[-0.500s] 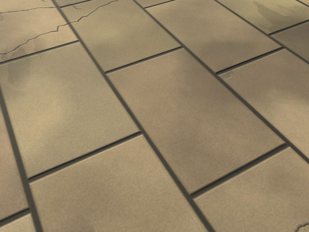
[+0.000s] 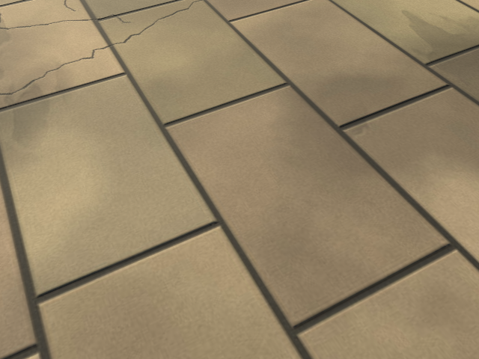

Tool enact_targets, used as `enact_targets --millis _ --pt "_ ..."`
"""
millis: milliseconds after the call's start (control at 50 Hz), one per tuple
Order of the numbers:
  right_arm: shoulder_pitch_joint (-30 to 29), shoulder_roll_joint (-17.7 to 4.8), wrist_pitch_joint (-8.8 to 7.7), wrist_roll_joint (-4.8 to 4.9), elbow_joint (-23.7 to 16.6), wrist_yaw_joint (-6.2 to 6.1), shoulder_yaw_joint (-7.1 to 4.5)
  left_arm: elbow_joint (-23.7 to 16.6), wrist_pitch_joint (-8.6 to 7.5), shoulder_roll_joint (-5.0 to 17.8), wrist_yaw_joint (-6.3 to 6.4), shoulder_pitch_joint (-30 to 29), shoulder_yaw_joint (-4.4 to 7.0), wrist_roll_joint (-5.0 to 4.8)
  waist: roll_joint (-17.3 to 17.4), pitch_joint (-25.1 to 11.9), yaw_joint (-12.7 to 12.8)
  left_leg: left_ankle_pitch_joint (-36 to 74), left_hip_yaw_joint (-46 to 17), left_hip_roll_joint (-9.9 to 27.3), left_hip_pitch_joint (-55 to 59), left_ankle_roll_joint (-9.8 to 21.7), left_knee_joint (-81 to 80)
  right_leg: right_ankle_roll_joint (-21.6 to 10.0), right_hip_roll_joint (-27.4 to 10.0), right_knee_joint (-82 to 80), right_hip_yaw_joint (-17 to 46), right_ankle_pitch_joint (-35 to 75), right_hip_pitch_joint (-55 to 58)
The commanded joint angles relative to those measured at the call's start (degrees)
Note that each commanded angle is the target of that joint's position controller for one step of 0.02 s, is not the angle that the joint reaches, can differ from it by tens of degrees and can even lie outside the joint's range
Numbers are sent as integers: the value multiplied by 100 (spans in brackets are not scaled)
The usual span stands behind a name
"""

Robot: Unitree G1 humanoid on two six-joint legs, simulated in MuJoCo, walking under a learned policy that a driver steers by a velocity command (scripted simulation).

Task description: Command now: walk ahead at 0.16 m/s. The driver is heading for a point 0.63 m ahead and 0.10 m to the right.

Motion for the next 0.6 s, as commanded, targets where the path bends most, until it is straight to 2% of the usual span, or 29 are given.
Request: enact_targets --millis 20,40,60,80,100,120,140,160,180,200,220,240,260,280,300,320,340,360,380,400,420,440,460,480,500,520,540,600 --pt "-450 -93 4 -20 -528 139 -32 -564 -44 362 119 -599 -71 -177 -404 200 -429 787 333 507 -848 -299 -247 -879 -1183 -619 454 3324 -104" --pt "-590 39 55 30 -531 226 12 -530 -33 530 129 -463 -34 -226 -430 229 -365 1116 589 468 -408 -508 -1050 -777 -929 -570 147 3533 -435" --pt "-927 180 102 87 -610 274 87 -472 -6 747 102 -331 18 -253 -472 276 -282 1144 733 401 11 -670 -1829 -723 -833 -504 -12 3827 -743" --pt "-1188 203 132 128 -637 296 116 -345 12 984 40 -30 93 -251 -562 272 -169 1185 744 336 184 -757 -2329 -782 -948 -419 106 4136 -766" --pt "-1138 81 125 189 -597 287 108 -284 28 1184 -49 124 176 -245 -579 279 -175 1548 592 326 185 -738 -2726 -858 -1175 -293 310 4357 -566" --pt "-1002 -102 87 219 -505 262 78 -303 45 1282 -141 -1 240 -256 -565 281 -250 1986 434 330 136 -668 -3104 -906 -1341 -140 443 4434 -361" --pt "-875 -266 36 224 -425 230 39 -387 69 1271 -208 -324 265 -296 -498 204 -388 2399 397 298 265 -550 -3518 -896 -1400 85 463 4449 -266" --pt "-781 -361 -18 226 -351 183 4 -437 116 1156 -253 -560 247 -332 -413 36 -518 2939 490 196 704 -397 -3941 -809 -1307 367 409 4511 -318" --pt "-808 -486 -81 250 -327 110 -34 -397 148 972 -305 -397 207 -335 -345 -194 -494 3617 589 36 1356 -131 -4087 -604 -1027 644 349 4784 -480" --pt "-651 -859 -159 278 -309 2 -124 -408 186 768 -338 24 183 -335 22 -666 -330 5403 387 292 2278 376 -3820 -200 -567 1083 73 4288 -728" --pt "-356 -905 -127 347 -298 -5 -64 -325 215 305 -311 927 24 -315 640 -1905 -87 6586 -740 1435 4118 1382 -3601 306 -190 1911 -50 2093 -1533" --pt "195 -436 -51 358 -171 3 67 -395 256 296 -314 581 -15 -302 624 -2209 -420 6652 -1724 2116 4363 1668 -3792 552 36 2992 152 -276 -1820" --pt "679 -628 -73 270 137 -9 -29 -654 333 398 -289 -236 108 -239 940 -1559 -661 6413 -1778 2121 3602 1448 -4199 677 67 4319 283 -2750 -2228" --pt "304 -928 -174 256 51 -88 -170 -717 351 403 -251 -369 128 -213 711 -1003 -481 5436 -1461 1988 2835 1075 -4391 653 -294 5060 535 -3122 -2523" --pt "-350 -711 -212 348 -107 -139 -141 -635 344 422 -203 -266 129 -178 486 -657 -265 4782 -1113 1794 2052 809 -4600 676 -578 5125 665 -3126 -2381" --pt "-914 -312 -88 296 -180 -216 66 -481 537 442 51 -381 146 -780 -241 -452 -85 4833 -933 1616 1996 792 -4607 662 -528 4334 717 -2267 -2563" --pt "-1061 -229 -9 320 -168 -268 78 -533 621 363 214 -375 100 -737 0 -469 12 4463 -829 1573 1840 749 -4714 701 -663 3690 667 -2040 -2363" --pt "-1160 -310 92 299 -122 -308 65 -523 677 341 328 -359 91 -624 248 -477 44 4054 -757 1518 1475 773 -4838 738 -617 3250 543 -1826 -1955" --pt "-1259 -391 184 241 -124 -332 43 -469 718 343 388 -257 90 -560 421 -539 110 3575 -597 1400 1123 741 -4898 712 -562 2773 434 -1393 -1464" --pt "-1306 -461 250 230 -114 -337 23 -388 750 332 398 -99 90 -537 519 -596 190 3003 -421 1247 842 665 -4924 669 -458 2292 293 -580 -1007" --pt "-1342 -443 292 276 -93 -339 29 -278 784 330 375 31 87 -503 588 -601 259 2141 -272 1125 645 536 -4933 587 -358 1771 154 247 -602" --pt "-1195 -335 310 352 -4 -327 51 -255 833 436 349 -33 106 -409 521 -473 191 883 -185 951 465 272 -4990 466 -323 1493 147 587 -447" --pt "-975 -210 309 359 140 -319 92 -387 873 645 344 -254 134 -295 355 -152 71 -169 -108 769 222 -83 -4997 294 -545 1207 425 567 -546" --pt "-792 -236 329 307 223 -333 78 -572 898 981 377 -543 186 -306 -26 226 -172 -442 116 465 353 -376 -4852 101 -793 863 685 -467 -1243" --pt "-801 -109 337 281 243 -372 104 -519 855 1048 365 -789 204 -360 -711 438 -337 266 380 250 1139 -532 -4602 -27 -730 568 738 -1656 -2238" --pt "-776 -188 327 252 316 -409 88 -502 769 796 346 -959 146 -367 -795 550 -361 806 388 239 1522 -565 -4340 20 -662 364 734 -1831 -2518" --pt "-681 -241 315 261 394 -430 69 -423 685 670 325 -970 113 -349 -815 488 -395 1131 376 274 1677 -509 -4240 105 -645 358 693 -1506 -2462" --pt "-500 -328 284 298 616 -425 53 -221 504 634 262 -684 111 -423 -392 132 -296 1822 274 368 1650 -380 -4210 170 -533 754 520 12 -1690"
